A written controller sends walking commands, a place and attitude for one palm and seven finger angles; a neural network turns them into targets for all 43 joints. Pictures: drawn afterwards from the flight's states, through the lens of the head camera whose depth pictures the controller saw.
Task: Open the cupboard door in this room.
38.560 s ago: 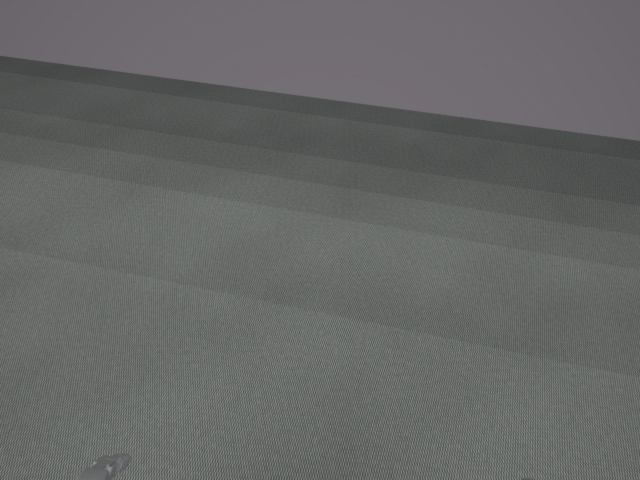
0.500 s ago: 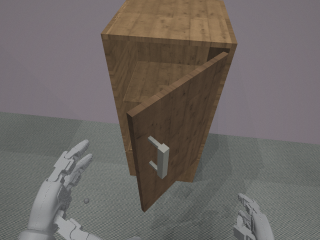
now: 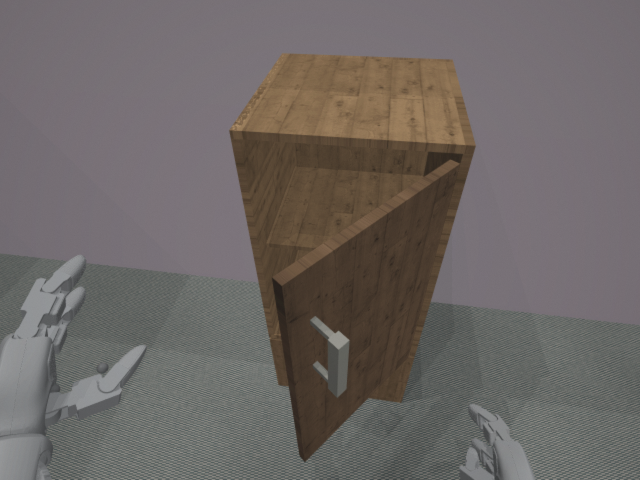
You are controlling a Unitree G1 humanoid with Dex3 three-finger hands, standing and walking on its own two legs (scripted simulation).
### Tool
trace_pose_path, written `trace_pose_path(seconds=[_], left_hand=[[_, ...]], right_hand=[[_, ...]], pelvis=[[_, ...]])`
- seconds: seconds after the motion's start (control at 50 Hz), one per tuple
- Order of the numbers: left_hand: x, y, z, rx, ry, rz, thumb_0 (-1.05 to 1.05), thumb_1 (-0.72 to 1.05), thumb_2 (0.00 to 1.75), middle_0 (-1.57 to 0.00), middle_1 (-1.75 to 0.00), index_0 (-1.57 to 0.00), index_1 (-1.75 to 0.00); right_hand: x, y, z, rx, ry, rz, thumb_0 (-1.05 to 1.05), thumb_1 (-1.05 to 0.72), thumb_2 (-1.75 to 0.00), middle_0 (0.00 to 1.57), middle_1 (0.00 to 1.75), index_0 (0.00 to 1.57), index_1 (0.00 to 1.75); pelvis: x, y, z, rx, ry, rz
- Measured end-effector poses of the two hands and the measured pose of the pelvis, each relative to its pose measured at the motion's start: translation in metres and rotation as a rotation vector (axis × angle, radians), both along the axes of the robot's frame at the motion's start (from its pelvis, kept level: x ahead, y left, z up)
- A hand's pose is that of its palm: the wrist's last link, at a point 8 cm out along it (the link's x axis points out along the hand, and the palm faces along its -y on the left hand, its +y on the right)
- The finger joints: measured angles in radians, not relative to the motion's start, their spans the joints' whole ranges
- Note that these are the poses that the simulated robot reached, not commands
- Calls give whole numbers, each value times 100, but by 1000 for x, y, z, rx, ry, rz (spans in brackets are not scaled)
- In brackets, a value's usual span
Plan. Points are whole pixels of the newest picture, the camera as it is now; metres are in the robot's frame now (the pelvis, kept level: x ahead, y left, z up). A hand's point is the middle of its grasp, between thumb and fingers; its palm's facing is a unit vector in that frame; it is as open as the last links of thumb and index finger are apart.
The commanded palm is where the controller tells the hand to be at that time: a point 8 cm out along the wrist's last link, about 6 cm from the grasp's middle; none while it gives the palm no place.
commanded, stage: draw the hand back to the body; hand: left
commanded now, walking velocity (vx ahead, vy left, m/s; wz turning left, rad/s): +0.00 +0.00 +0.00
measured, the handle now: (328, 357) +0.30 +0.03 -0.02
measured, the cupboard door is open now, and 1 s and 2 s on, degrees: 52 52 52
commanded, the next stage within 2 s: step back with the hand held close in 0.54 s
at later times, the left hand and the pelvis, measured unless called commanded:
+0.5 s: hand (94, 349) +0.19 +0.24 +0.16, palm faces +0.44 -0.81 -0.39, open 7.5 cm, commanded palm +0.14 +0.27 +0.18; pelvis +0.00 -0.02 +0.01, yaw +0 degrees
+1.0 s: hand (87, 354) +0.18 +0.24 +0.16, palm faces +0.33 -0.80 -0.50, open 7.4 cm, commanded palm +0.12 +0.28 +0.19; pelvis -0.03 -0.01 +0.01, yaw -2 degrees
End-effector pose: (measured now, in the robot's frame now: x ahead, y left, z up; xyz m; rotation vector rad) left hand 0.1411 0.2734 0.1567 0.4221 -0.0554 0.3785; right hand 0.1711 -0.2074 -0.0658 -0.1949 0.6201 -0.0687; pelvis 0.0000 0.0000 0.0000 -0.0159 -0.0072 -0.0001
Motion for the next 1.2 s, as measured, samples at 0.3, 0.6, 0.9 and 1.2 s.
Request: trace_pose_path(seconds=[0.3,0.6,0.9,1.2], left_hand=[[2,13,35,54,-107,84,1,79,86,-21,-30,-21,-30],[1,-4,33,48,-88,58,1,88,90,-21,-30,-22,-30],[10,1,27,112,-19,-7,1,89,90,-21,-30,-21,-30],[-36,27,34,168,-92,-59,1,89,90,-22,-30,-22,-30]], right_hand=[[6,-26,5,-16,19,-3,1,-90,-90,20,30,20,30],[2,-38,3,-13,36,-16,1,-90,-90,20,30,20,30],[-17,-54,4,-36,106,-96,1,-90,-90,20,30,20,30],[-73,-35,13,-76,110,-143,1,-90,-90,20,30,20,30]], pelvis=[[1,-14,10,8,-41,-5],[1,-26,13,10,-61,-8],[-15,-19,15,0,-2,-25],[-63,4,9,-9,-6,-33]])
